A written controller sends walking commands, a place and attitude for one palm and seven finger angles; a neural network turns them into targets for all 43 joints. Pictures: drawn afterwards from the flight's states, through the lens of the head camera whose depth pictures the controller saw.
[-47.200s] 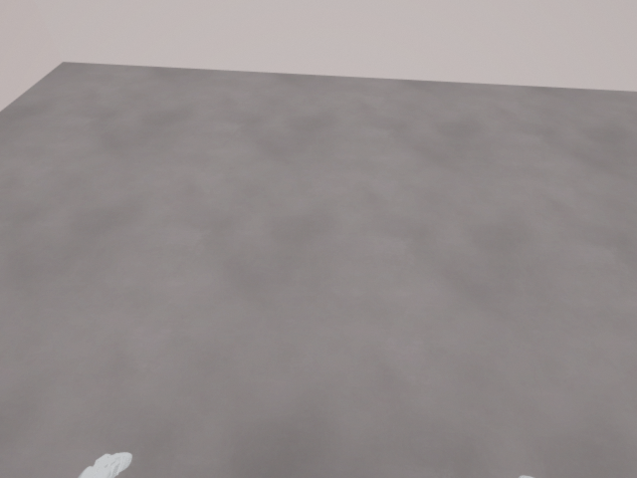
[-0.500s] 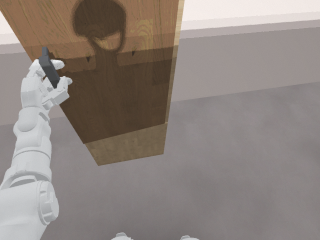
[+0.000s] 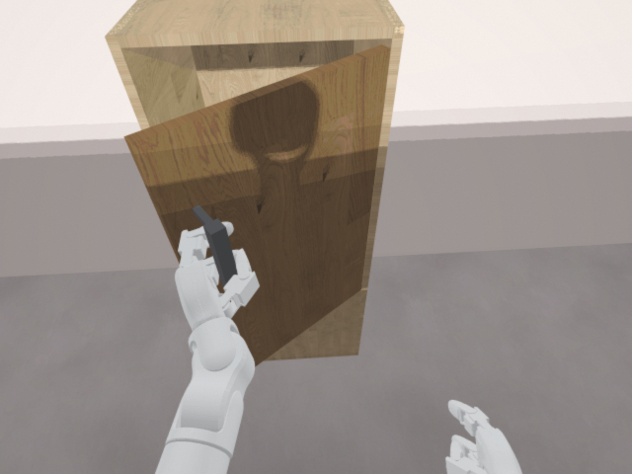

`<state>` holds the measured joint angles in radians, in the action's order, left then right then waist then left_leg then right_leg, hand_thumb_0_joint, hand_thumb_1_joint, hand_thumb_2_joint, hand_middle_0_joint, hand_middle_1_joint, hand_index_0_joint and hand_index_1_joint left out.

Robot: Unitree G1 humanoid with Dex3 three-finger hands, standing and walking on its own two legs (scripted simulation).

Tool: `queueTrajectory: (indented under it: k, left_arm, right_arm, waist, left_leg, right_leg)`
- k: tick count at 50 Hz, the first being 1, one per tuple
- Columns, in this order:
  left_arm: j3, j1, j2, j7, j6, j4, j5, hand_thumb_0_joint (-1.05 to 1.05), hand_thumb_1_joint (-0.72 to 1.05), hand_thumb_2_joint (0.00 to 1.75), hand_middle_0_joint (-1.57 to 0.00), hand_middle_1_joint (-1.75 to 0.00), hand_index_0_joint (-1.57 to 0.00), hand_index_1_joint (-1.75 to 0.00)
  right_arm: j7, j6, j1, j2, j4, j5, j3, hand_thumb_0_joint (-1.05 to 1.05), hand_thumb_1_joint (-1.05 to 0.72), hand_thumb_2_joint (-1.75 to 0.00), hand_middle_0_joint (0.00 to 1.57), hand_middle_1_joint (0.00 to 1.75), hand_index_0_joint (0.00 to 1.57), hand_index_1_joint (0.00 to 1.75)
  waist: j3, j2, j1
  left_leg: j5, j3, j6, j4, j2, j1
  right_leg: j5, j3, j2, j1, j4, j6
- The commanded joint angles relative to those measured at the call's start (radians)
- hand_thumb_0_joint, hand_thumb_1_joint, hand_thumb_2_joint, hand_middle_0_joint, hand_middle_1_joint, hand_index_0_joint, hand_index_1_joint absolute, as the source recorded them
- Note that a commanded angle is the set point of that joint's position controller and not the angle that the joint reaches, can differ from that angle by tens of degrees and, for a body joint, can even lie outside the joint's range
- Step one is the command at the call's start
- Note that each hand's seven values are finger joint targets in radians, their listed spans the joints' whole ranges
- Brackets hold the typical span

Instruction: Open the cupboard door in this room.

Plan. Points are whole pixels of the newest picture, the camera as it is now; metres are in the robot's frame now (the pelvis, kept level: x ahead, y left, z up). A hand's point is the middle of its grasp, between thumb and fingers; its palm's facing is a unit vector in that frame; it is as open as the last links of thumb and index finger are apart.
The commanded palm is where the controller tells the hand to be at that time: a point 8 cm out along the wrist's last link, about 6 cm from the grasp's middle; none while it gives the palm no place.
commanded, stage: pull the door open along its arc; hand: left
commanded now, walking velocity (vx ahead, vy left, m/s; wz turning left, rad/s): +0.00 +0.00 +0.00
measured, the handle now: (216, 250) +0.38 +0.15 +0.10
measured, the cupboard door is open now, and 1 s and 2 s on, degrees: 36 45 46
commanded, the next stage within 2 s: open thumb and fingers to let go in 0.18 s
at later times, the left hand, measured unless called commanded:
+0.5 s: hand (274, 301) +0.30 +0.06 +0.10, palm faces +0.47 -0.88 -0.03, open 7.1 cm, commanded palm +0.25 +0.10 +0.09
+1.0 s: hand (271, 304) +0.30 +0.07 +0.09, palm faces +0.42 -0.91 -0.01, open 14.6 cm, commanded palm +0.25 +0.10 +0.09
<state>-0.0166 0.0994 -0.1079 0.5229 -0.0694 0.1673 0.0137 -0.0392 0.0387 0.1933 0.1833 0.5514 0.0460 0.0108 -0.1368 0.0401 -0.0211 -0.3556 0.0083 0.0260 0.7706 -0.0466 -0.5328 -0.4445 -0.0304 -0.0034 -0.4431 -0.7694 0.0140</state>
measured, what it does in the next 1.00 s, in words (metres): stands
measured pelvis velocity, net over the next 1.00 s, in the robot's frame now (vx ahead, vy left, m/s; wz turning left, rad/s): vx -0.02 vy -0.01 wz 0.04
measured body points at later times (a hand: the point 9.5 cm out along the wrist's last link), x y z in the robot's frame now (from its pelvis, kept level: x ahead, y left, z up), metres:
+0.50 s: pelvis +0.00 -0.03 +0.00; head +0.00 -0.06 +0.45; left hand +0.27 +0.11 +0.10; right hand +0.19 -0.24 -0.10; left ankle +0.02 +0.14 -0.71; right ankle -0.03 -0.11 -0.71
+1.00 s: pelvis -0.02 -0.01 +0.00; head -0.01 -0.03 +0.45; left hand +0.27 +0.11 +0.09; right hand +0.16 -0.22 -0.11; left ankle +0.02 +0.14 -0.71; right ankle -0.03 -0.11 -0.71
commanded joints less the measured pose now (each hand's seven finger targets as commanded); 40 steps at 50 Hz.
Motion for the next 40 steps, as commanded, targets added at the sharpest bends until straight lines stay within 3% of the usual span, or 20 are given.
queueTrajectory:
  k: [1,4,8,9,13,14,15,16,17,19,20,24,25,29,30,34,36,40]
  left_arm:
    - [-0.064,0.021,-0.003,0.11,0.007,-0.331,-0.103,0.0,0.9,0.9,-0.4,-1.35,-0.4,-1.35]
    - [-0.145,-0.044,-0.065,0.107,0.026,-0.398,-0.12,0.0,0.9,0.9,-0.4,-1.35,-0.4,-1.35]
    - [-0.236,-0.17,-0.143,0.092,0.062,-0.484,-0.09,0.0,0.9,0.9,-0.4,-1.35,-0.4,-1.35]
    - [-0.251,-0.124,-0.152,0.098,0.071,-0.489,-0.088,0.0,0.9,0.9,-0.4,-1.35,-0.4,-1.35]
    - [-0.186,0.003,-0.109,0.135,0.093,-0.412,-0.082,0.0,0.9,0.9,-0.4,-1.35,-0.4,-1.35]
    - [-0.151,0.105,-0.071,0.147,0.084,-0.39,-0.082,0.0,0.9,0.9,-0.4,-1.35,-0.4,-1.35]
    - [-0.136,0.102,-0.059,0.15,0.079,-0.382,-0.082,0.0,0.83,0.87,-0.4,-1.34,-0.4,-1.34]
    - [-0.144,0.093,-0.069,0.149,0.076,-0.369,-0.088,0.0,0.76,0.84,-0.39,-1.34,-0.39,-1.34]
    - [-0.148,0.07,-0.083,0.145,0.075,-0.351,-0.084,0.0,0.69,0.81,-0.38,-1.33,-0.38,-1.33]
    - [-0.167,0.073,-0.097,0.132,0.063,-0.352,-0.086,0.0,0.55,0.75,-0.38,-1.31,-0.38,-1.31]
    - [-0.163,0.063,-0.084,0.124,0.057,-0.358,-0.086,0.0,0.48,0.72,-0.37,-1.3,-0.37,-1.3]
    - [-0.186,0.068,-0.092,0.09,0.029,-0.373,-0.082,0.0,0.2,0.6,-0.35,-1.27,-0.35,-1.27]
    - [-0.189,0.07,-0.082,0.08,0.022,-0.358,-0.086,0.0,0.13,0.57,-0.35,-1.27,-0.35,-1.27]
    - [-0.193,0.105,-0.087,0.072,-0.005,-0.374,-0.082,0.0,-0.15,0.45,-0.32,-1.24,-0.32,-1.24]
    - [-0.188,0.106,-0.075,0.072,-0.007,-0.355,-0.087,0.0,-0.22,0.42,-0.32,-1.23,-0.32,-1.23]
    - [-0.183,0.117,-0.075,0.078,-0.026,-0.362,-0.088,0.0,-0.5,0.3,-0.3,-1.2,-0.3,-1.2]
    - [-0.195,0.116,-0.087,0.08,-0.025,-0.348,-0.09,0.0,-0.5,0.3,-0.3,-1.2,-0.3,-1.2]
    - [-0.194,0.169,-0.089,0.098,-0.021,-0.316,-0.094,0.0,-0.5,0.3,-0.27,-1.0,-0.27,-1.0]
  right_arm:
    - [0.014,-0.006,-0.076,0.102,-0.146,0.013,-0.05,0.0,-0.9,-0.9,0.2,0.3,0.2,0.3]
    - [0.019,0.005,-0.105,0.088,-0.156,0.016,-0.047,0.0,-0.9,-0.9,0.2,0.3,0.2,0.3]
    - [0.016,0.007,-0.148,0.07,-0.164,0.006,-0.033,0.0,-0.9,-0.9,0.2,0.3,0.2,0.3]
    - [0.017,0.005,-0.154,0.07,-0.159,0.006,-0.028,0.0,-0.9,-0.9,0.2,0.3,0.2,0.3]
    - [0.034,0.003,-0.192,0.069,-0.121,0.014,-0.02,0.0,-0.9,-0.9,0.2,0.3,0.2,0.3]
    - [0.042,0.001,-0.197,0.07,-0.102,0.016,-0.018,0.0,-0.9,-0.9,0.2,0.3,0.2,0.3]
    - [0.048,-0.001,-0.197,0.066,-0.095,0.019,-0.023,0.0,-0.9,-0.9,0.2,0.3,0.2,0.3]
    - [0.049,-0.004,-0.207,0.066,-0.094,0.02,-0.025,0.0,-0.9,-0.9,0.2,0.3,0.2,0.3]
    - [0.05,-0.006,-0.201,0.065,-0.092,0.021,-0.024,0.0,-0.9,-0.9,0.2,0.3,0.2,0.3]
    - [0.05,-0.008,-0.185,0.066,-0.09,0.02,-0.028,0.0,-0.9,-0.9,0.2,0.3,0.2,0.3]
    - [0.051,-0.009,-0.169,0.068,-0.089,0.02,-0.032,0.0,-0.9,-0.9,0.2,0.3,0.2,0.3]
    - [0.051,-0.01,-0.148,0.077,-0.093,0.015,-0.038,0.0,-0.9,-0.9,0.2,0.3,0.2,0.3]
    - [0.052,-0.01,-0.14,0.078,-0.086,0.014,-0.038,0.0,-0.9,-0.9,0.2,0.3,0.2,0.3]
    - [0.056,-0.013,-0.144,0.078,-0.093,0.012,-0.038,0.0,-0.9,-0.9,0.2,0.3,0.2,0.3]
    - [0.056,-0.017,-0.141,0.079,-0.09,0.013,-0.039,0.0,-0.9,-0.9,0.2,0.3,0.2,0.3]
    - [0.059,-0.021,-0.144,0.077,-0.093,0.014,-0.042,0.0,-0.9,-0.9,0.2,0.3,0.2,0.3]
    - [0.058,-0.021,-0.146,0.077,-0.095,0.012,-0.041,0.0,-0.9,-0.9,0.2,0.3,0.2,0.3]
    - [0.061,-0.025,-0.147,0.078,-0.087,0.012,-0.042,0.0,-0.9,-0.9,0.2,0.3,0.2,0.3]
  waist:
    - [-0.168,-0.097,0.032]
    - [-0.146,-0.105,0.027]
    - [-0.118,-0.096,0.036]
    - [-0.108,-0.103,0.023]
    - [-0.047,-0.118,0.026]
    - [-0.038,-0.134,0.016]
    - [-0.038,-0.168,0.026]
    - [-0.056,-0.139,0.032]
    - [-0.073,-0.147,0.034]
    - [-0.108,-0.146,0.033]
    - [-0.138,-0.18,0.035]
    - [-0.153,-0.15,0.021]
    - [-0.131,-0.174,0.012]
    - [-0.14,-0.136,0.012]
    - [-0.118,-0.155,0.007]
    - [-0.158,-0.133,0.017]
    - [-0.147,-0.137,0.014]
    - [-0.127,-0.141,0.01]
  left_leg:
    - [0.285,0.024,-0.025,-0.068,0.034,0.185]
    - [0.297,0.02,-0.026,-0.058,0.036,0.209]
    - [0.293,0.015,-0.022,-0.05,0.042,0.233]
    - [0.287,0.01,-0.024,-0.046,0.045,0.237]
    - [0.22,-0.003,-0.024,-0.032,0.061,0.2]
    - [0.2,-0.01,-0.027,-0.027,0.064,0.184]
    - [0.194,-0.011,-0.027,-0.023,0.065,0.182]
    - [0.197,-0.009,-0.027,-0.024,0.067,0.186]
    - [0.201,-0.009,-0.028,-0.027,0.07,0.189]
    - [0.228,-0.01,-0.028,-0.032,0.069,0.193]
    - [0.243,-0.014,-0.029,-0.035,0.066,0.192]
    - [0.267,-0.009,-0.031,-0.037,0.064,0.198]
    - [0.259,-0.014,-0.033,-0.035,0.061,0.19]
    - [0.249,-0.014,-0.033,-0.034,0.061,0.194]
    - [0.235,-0.017,-0.035,-0.03,0.058,0.187]
    - [0.233,-0.015,-0.033,-0.028,0.059,0.186]
    - [0.23,-0.013,-0.035,-0.033,0.057,0.188]
    - [0.206,-0.015,-0.035,-0.029,0.055,0.183]
  right_leg:
    - [0.416,-0.027,-0.005,0.099,0.136,0.002]
    - [0.465,-0.023,0.004,0.114,0.149,0.002]
    - [0.521,-0.021,0.019,0.148,0.17,-0.002]
    - [0.535,-0.019,0.023,0.137,0.175,-0.007]
    - [0.426,0.001,0.036,0.08,0.203,-0.013]
    - [0.391,0.016,0.043,0.057,0.209,-0.018]
    - [0.364,0.029,0.047,0.068,0.227,-0.021]
    - [0.371,0.036,0.051,0.066,0.221,-0.02]
    - [0.389,0.031,0.051,0.073,0.216,-0.022]
    - [0.463,0.027,0.051,0.093,0.191,-0.026]
    - [0.495,0.024,0.05,0.118,0.18,-0.027]
    - [0.578,0.019,0.05,0.118,0.153,-0.034]
    - [0.561,0.021,0.049,0.11,0.16,-0.035]
    - [0.526,0.019,0.048,0.093,0.15,-0.03]
    - [0.494,0.02,0.047,0.077,0.16,-0.031]
    - [0.47,0.019,0.044,0.079,0.144,-0.025]
    - [0.435,0.006,0.036,0.068,0.144,-0.019]
    - [0.349,0.002,0.029,0.04,0.157,-0.011]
